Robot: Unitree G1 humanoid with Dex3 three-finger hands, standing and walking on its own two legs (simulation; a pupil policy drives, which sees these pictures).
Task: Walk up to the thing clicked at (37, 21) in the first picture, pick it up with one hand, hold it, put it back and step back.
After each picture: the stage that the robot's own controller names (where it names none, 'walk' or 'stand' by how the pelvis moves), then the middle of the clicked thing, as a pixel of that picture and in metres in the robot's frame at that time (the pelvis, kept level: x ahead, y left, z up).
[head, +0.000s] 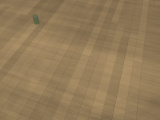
stand; (36, 19) +1.77 +0.63 -0.72
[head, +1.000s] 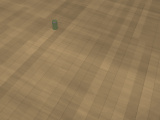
walk; (54, 24) +1.69 +0.31 -0.70
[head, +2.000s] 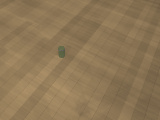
walk; (61, 52) +1.11 +0.18 -0.72
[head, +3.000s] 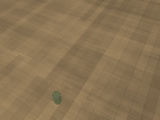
walk; (57, 97) +0.65 +0.23 -0.71
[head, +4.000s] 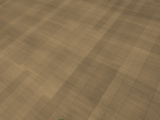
walk; out of the picture +0.40 +0.25 -0.70
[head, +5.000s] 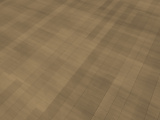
stand; out of the picture +0.32 +0.22 -0.72
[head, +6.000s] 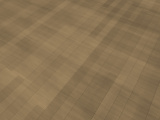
stand; out of the picture +0.32 +0.20 -0.72
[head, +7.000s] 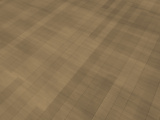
stand; out of the picture +0.31 +0.21 -0.73
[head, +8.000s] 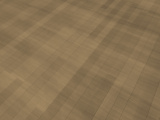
stand; out of the picture +0.30 +0.21 -0.73
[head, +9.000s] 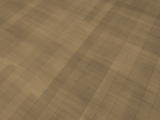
go down; out of the picture +0.32 +0.22 -0.71
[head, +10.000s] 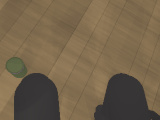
go down; (17, 68) +0.38 +0.27 -0.29
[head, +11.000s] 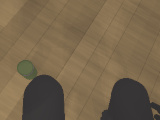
close in; (27, 70) +0.38 +0.26 -0.30
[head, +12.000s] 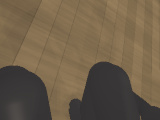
close in; out of the picture +0.35 +0.29 -0.21
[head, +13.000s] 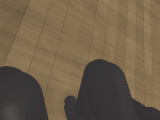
close; out of the picture +0.35 +0.30 -0.21
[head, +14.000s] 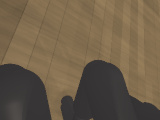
lift; out of the picture +0.34 +0.30 -0.22
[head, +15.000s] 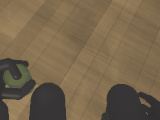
lift; (20, 81) +0.31 +0.23 -0.06
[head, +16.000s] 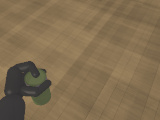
hold; (38, 87) +0.33 +0.17 +0.02
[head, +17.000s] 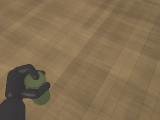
hold; (38, 89) +0.33 +0.17 -0.01
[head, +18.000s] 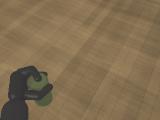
hold; (40, 90) +0.33 +0.16 -0.02
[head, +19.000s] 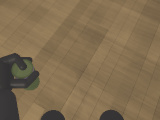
crouch; (27, 76) +0.37 +0.20 -0.07
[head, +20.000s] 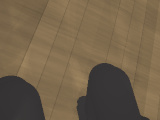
lower; out of the picture +0.40 +0.28 -0.19
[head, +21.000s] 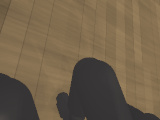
lower; out of the picture +0.39 +0.31 -0.22
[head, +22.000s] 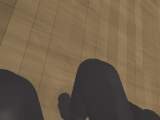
lower; out of the picture +0.39 +0.30 -0.22
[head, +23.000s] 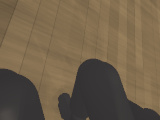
lower; out of the picture +0.38 +0.30 -0.22
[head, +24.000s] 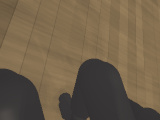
lower; out of the picture +0.38 +0.30 -0.22
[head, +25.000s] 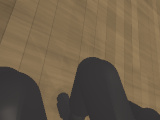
withdraw; out of the picture +0.37 +0.27 -0.22
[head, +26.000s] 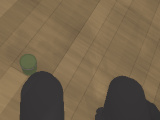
walk; (29, 65) +0.40 +0.24 -0.29
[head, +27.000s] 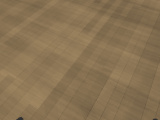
stand; out of the picture +0.33 +0.18 -0.65
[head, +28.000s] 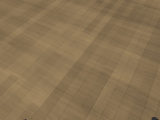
stand; out of the picture +0.34 +0.20 -0.67
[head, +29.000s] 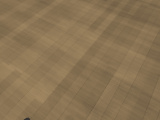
stand; out of the picture +0.34 +0.19 -0.68
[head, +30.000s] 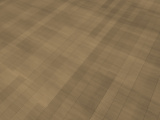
walk; out of the picture +0.36 +0.19 -0.72
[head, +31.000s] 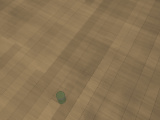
walk; (61, 97) +0.49 +0.17 -0.70
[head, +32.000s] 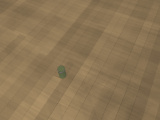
walk; (61, 72) +0.78 +0.22 -0.70
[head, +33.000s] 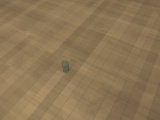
stand; (65, 66) +0.97 +0.22 -0.71
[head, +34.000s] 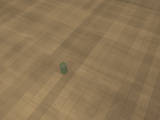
stand; (63, 68) +0.97 +0.21 -0.73
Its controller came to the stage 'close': yes
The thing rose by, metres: 0.70
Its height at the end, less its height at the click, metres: +0.00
